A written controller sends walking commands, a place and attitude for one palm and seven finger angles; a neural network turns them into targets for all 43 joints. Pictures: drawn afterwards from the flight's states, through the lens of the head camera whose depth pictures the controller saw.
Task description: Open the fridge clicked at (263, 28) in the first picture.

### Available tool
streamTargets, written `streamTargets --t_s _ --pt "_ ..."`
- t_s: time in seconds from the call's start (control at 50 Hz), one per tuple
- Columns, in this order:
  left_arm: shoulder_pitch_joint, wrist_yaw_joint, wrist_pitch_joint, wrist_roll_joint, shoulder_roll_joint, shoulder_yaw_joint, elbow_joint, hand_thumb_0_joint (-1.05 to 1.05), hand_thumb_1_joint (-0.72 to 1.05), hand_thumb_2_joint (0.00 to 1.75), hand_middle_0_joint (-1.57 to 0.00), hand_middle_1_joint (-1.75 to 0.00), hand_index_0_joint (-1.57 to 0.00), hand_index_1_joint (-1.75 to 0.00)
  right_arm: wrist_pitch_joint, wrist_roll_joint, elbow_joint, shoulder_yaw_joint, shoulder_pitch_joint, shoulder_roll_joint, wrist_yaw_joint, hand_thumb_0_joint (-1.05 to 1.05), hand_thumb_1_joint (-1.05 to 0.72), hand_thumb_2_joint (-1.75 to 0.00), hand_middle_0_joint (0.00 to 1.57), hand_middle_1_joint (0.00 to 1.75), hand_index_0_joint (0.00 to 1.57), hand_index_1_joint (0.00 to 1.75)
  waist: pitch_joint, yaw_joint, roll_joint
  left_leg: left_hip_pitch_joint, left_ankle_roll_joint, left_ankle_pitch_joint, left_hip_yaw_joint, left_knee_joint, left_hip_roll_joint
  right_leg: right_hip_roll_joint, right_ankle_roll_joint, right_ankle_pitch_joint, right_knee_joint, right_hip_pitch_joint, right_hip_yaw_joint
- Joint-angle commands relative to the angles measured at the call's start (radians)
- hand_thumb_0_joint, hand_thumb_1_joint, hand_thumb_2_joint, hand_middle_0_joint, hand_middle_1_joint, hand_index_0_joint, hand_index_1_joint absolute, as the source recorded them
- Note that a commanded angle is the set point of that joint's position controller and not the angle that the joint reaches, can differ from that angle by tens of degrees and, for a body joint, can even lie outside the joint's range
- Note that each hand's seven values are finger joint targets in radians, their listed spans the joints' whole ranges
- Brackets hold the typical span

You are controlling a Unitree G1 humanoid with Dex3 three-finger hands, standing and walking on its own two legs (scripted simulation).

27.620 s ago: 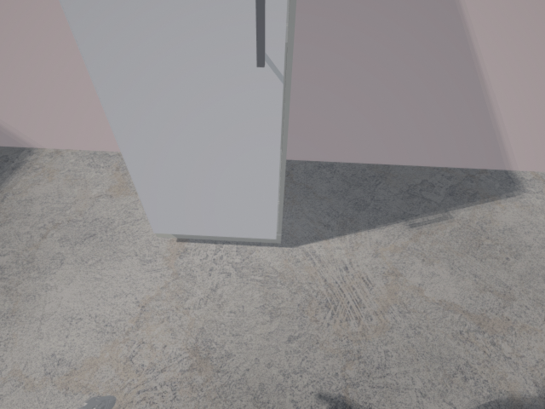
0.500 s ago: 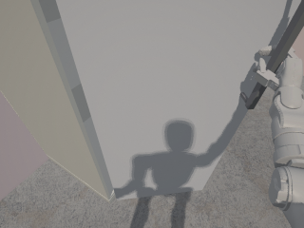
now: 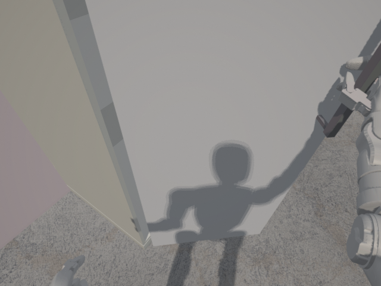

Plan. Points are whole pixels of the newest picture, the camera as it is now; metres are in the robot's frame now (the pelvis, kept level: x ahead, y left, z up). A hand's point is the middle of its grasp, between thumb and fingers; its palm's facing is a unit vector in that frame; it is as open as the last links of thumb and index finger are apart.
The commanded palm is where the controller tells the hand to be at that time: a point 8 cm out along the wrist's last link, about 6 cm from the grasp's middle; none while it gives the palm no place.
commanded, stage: stop walking and hold the door back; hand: right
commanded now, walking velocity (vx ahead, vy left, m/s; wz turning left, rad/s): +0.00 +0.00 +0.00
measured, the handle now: (358, 73) +0.48 -0.26 +0.25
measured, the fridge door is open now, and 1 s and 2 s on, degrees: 49 47 47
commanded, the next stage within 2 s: loosen the grip on the handle in 0.26 s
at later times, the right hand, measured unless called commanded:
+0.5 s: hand (353, 88) +0.46 -0.25 +0.23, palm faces +0.25 +0.96 -0.13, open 6.3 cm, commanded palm +0.41 -0.28 +0.22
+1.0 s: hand (359, 88) +0.46 -0.26 +0.23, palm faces +0.30 +0.92 -0.23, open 14.4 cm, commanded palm +0.41 -0.29 +0.23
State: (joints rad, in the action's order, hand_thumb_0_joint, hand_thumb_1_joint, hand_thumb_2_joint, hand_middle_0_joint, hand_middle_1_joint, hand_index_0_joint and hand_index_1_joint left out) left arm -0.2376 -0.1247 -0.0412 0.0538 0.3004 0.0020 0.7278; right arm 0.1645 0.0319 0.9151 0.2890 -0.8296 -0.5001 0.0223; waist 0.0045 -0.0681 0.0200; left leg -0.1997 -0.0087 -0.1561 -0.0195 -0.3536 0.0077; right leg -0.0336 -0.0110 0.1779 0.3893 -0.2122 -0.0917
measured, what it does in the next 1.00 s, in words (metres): stands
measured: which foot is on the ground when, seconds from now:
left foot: down 0.00-1.00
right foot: down 0.00-1.00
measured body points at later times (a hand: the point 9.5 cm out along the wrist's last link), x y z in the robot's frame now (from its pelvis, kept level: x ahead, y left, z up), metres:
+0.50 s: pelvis -0.01 +0.00 +0.00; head +0.03 -0.01 +0.45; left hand +0.09 +0.27 -0.11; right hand +0.44 -0.30 +0.23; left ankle +0.02 +0.12 -0.75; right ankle +0.02 -0.11 -0.75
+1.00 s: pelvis +0.04 +0.02 -0.01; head +0.07 +0.02 +0.44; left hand +0.12 +0.28 -0.12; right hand +0.44 -0.31 +0.24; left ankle +0.02 +0.12 -0.75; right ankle +0.02 -0.11 -0.75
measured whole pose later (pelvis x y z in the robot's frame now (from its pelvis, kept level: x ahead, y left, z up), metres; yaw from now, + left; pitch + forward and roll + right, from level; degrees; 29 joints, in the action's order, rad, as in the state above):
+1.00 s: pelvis +0.04 +0.02 -0.01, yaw -1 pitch +6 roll +0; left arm -0.33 -0.05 -0.10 0.04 0.27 0.01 0.71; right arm 0.09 0.03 0.62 0.38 -0.72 -0.54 -0.13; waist -0.04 -0.02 0.02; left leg -0.30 0.02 -0.25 0.01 -0.46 0.02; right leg -0.05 0.01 0.25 0.47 -0.31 -0.06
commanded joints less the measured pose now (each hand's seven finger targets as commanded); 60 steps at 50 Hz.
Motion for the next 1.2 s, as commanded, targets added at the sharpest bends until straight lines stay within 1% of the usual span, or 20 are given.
streamTargets --t_s 0.0,0.32,0.34,0.36,0.38,0.4,0.44,0.52,0.56,0.58,0.66,0.72,0.74,0.76,0.8,0.96,1.0,1.02,1.08,1.18 --pt "0.023 -0.008 -0.022 0.002 0.136 0.043 -0.131 0.0 0.9 0.9 -0.2 -0.3 -0.2 -0.3 0.002 -0.008 -0.162 0.122 -0.223 -0.358 0.04 0.0 -0.9 -0.9 0.45 1.4 0.45 1.4 -0.211 0.059 -0.092 0.118 0.025 0.149 -0.136 0.051 -0.161 -0.109 -0.015 -0.135 -0.035 0.035 0.13" --pt "0.033 -0.008 0.0 -0.004 0.118 0.036 -0.159 0.0 0.9 0.9 -0.2 -0.3 -0.2 -0.3 0.003 -0.002 -0.38 0.134 -0.129 -0.331 0.049 0.0 -0.9 -0.9 0.45 1.4 0.45 1.4 -0.246 0.056 -0.062 0.114 0.024 0.15 -0.117 0.032 -0.142 -0.131 -0.028 -0.143 -0.04 0.066 0.139" --pt "-0.025 0.045 -0.056 -0.057 0.117 0.075 -0.167 0.0 0.9 0.9 -0.2 -0.3 -0.2 -0.3 0.068 -0.155 -0.662 0.404 -1.15 -0.858 -0.001 0.0 -0.9 -0.9 0.45 1.4 0.45 1.4 -0.218 0.068 -0.083 0.035 0.045 0.179 -0.041 -0.003 -0.066 -0.093 -0.039 -0.166 0.011 0.059 -0.006" --pt "-0.018 0.051 -0.101 -0.099 0.213 0.169 -0.086 0.0 0.9 0.9 -0.2 -0.3 -0.2 -0.3 -0.036 -0.121 -0.395 0.414 -1.055 -0.717 -0.062 0.0 -0.78 -0.84 0.45 1.4 0.45 1.4 -0.519 0.037 0.353 0.03 0.11 0.322 0.032 -0.137 -0.023 -0.015 0.027 -0.417 -0.02 0.118 0.067" --pt "-0.075 0.056 -0.114 -0.055 0.155 0.11 -0.106 0.0 0.9 0.9 -0.2 -0.3 -0.2 -0.3 -0.047 -0.108 -0.356 0.172 -0.783 -0.428 -0.092 0.0 -0.66 -0.78 0.45 1.4 0.45 1.4 -0.521 0.003 0.147 -0.039 0.08 0.159 0.096 -0.097 -0.005 -0.041 0.098 -0.51 0.039 0.235 0.058" --pt "-0.134 0.061 -0.108 -0.049 0.127 0.09 -0.091 0.0 0.9 0.9 -0.2 -0.3 -0.2 -0.3 -0.065 -0.094 -0.137 0.176 -0.472 -0.269 -0.129 0.0 -0.54 -0.73 0.45 1.4 0.45 1.4 -0.474 0.022 0.02 -0.056 0.062 0.203 0.087 -0.071 0.015 -0.035 0.065 -0.529 0.057 0.214 0.065" --pt "-0.071 0.07 -0.12 -0.061 0.15 0.08 -0.124 0.0 0.9 0.9 -0.2 -0.3 -0.2 -0.3 -0.006 -0.037 -0.315 0.288 -0.423 -0.396 -0.125 0.0 -0.3 -0.61 0.45 1.4 0.45 1.4 -0.5 0.084 0.044 0.011 0.051 0.211 0.055 -0.059 0.009 -0.013 0.014 -0.342 0.038 0.184 0.04" --pt "-0.081 0.099 -0.121 -0.047 0.118 0.063 -0.139 0.0 0.9 0.9 -0.2 -0.3 -0.2 -0.3 0.061 -0.093 -0.333 0.038 -0.456 -0.19 -0.064 0.0 0.19 -0.37 0.45 1.4 0.45 1.4 -0.286 0.021 0.017 -0.122 0.045 -0.019 0.058 -0.036 0.008 -0.017 -0.015 -0.03 0.012 0.067 0.043" --pt "-0.072 0.09 -0.113 -0.033 0.135 0.062 -0.136 0.0 0.9 0.9 -0.2 -0.3 -0.2 -0.3 0.059 -0.098 -0.29 0.044 -0.45 -0.233 -0.058 0.0 0.43 -0.26 0.44 1.38 0.44 1.38 -0.214 0.01 0.006 -0.141 0.044 -0.099 0.049 -0.021 -0.001 -0.011 -0.025 0.096 -0.003 0.008 0.055" --pt "-0.069 0.086 -0.118 -0.03 0.138 0.063 -0.148 0.0 0.9 0.9 -0.2 -0.3 -0.2 -0.3 0.064 -0.09 -0.351 0.051 -0.49 -0.251 -0.057 0.0 0.55 -0.2 0.42 1.37 0.42 1.37 -0.27 0.015 -0.001 -0.114 0.04 -0.11 0.033 -0.02 -0.002 -0.005 -0.028 0.106 -0.003 0.027 0.044" --pt "-0.076 0.06 -0.128 -0.011 0.129 0.051 -0.115 0.0 0.9 0.9 -0.2 -0.3 -0.2 -0.3 0.057 -0.048 -0.274 0.01 -0.533 -0.229 -0.093 0.0 0.55 -0.2 0.37 1.3 0.37 1.3 -0.208 -0.005 -0.001 -0.146 0.033 -0.164 0.016 0.001 -0.01 0.005 -0.032 0.168 0.009 -0.01 0.04" --pt "-0.084 0.054 -0.139 -0.012 0.126 0.052 -0.103 0.0 0.9 0.9 -0.2 -0.3 -0.2 -0.3 0.063 -0.035 -0.31 0.039 -0.56 -0.267 -0.1 0.0 0.55 -0.2 0.33 1.25 0.33 1.25 -0.284 0.009 0.02 -0.114 0.032 -0.131 0.006 -0.012 -0.004 0.016 -0.033 0.114 0.031 0.007 0.04" --pt "-0.08 0.05 -0.134 -0.016 0.14 0.057 -0.115 0.0 0.9 0.9 -0.2 -0.3 -0.2 -0.3 0.077 -0.039 -0.398 0.246 -0.512 -0.508 -0.092 0.0 0.55 -0.2 0.32 1.23 0.32 1.23 -0.39 0.072 0.031 -0.005 0.036 -0.074 -0.005 -0.023 -0.006 0.014 -0.037 0.03 0.037 0.017 0.041" --pt "-0.07 0.042 -0.121 -0.025 0.137 0.049 -0.12 0.0 0.9 0.9 -0.2 -0.3 -0.2 -0.3 0.08 -0.04 -0.427 0.244 -0.495 -0.523 -0.089 0.0 0.55 -0.2 0.3 1.22 0.3 1.22 -0.422 0.079 0.087 0.031 0.036 -0.008 -0.003 -0.046 -0.008 0.017 -0.035 -0.033 0.038 0.029 0.035" --pt "-0.062 0.053 -0.126 -0.02 0.103 0.042 -0.131 0.0 0.9 0.9 -0.2 -0.3 -0.2 -0.3 0.078 -0.02 -0.468 0.147 -0.5 -0.367 -0.096 0.0 0.55 -0.2 0.28 1.18 0.28 1.18 -0.403 0.053 0.057 0.025 0.034 0.108 0.01 -0.056 -0.002 0.019 -0.036 -0.116 0.054 0.047 0.026" --pt "-0.069 0.063 -0.103 -0.002 0.109 0.061 -0.151 0.0 0.9 0.9 -0.2 -0.3 -0.2 -0.3 -0.062 0.03 -0.569 0.097 -0.248 -0.242 -0.16 0.0 0.55 -0.2 0.25 1.15 0.25 1.15 -0.39 0.065 0.043 0.025 0.027 0.375 0.044 -0.098 0.0 0.017 -0.038 -0.348 0.096 0.101 0.021" --pt "-0.059 0.067 -0.097 0.002 0.109 0.06 -0.163 0.0 0.9 0.9 -0.2 -0.3 -0.2 -0.3 -0.088 0.052 -0.632 0.13 -0.197 -0.25 -0.165 0.0 0.55 -0.2 0.25 1.15 0.25 1.15 -0.403 0.071 0.009 0.037 0.022 0.42 0.046 -0.11 0.005 0.018 -0.035 -0.379 0.105 0.105 0.024" --pt "-0.076 0.052 -0.088 -0.003 0.138 0.064 -0.136 0.0 0.9 0.9 -0.2 -0.3 -0.2 -0.3 -0.092 0.036 -0.615 0.351 -0.273 -0.535 -0.151 0.0 0.55 -0.2 0.25 1.15 0.25 1.15 -0.44 0.085 -0.012 0.071 0.017 0.435 0.036 -0.107 0.002 0.017 -0.038 -0.361 0.107 0.079 0.025" --pt "-0.054 0.05 -0.08 -0.007 0.104 0.048 -0.156 0.0 0.9 0.9 -0.2 -0.3 -0.2 -0.3 -0.1 0.026 -0.607 0.268 -0.253 -0.415 -0.153 0.0 0.55 -0.2 0.25 1.15 0.25 1.15 -0.392 0.07 -0.025 0.073 0.012 0.481 0.042 -0.124 -0.003 0.026 -0.039 -0.38 0.104 0.042 0.019" --pt "-0.052 0.048 -0.066 -0.002 0.104 0.046 -0.166 0.0 0.9 0.9 -0.2 -0.3 -0.2 -0.3 -0.116 0.009 -0.602 0.207 -0.204 -0.394 -0.2 0.0 0.55 -0.2 0.25 1.15 0.25 1.15 -0.386 0.055 0.065 0.008 0.018 0.438 0.046 -0.13 0.0 0.023 -0.036 -0.405 0.126 0.094 0.026"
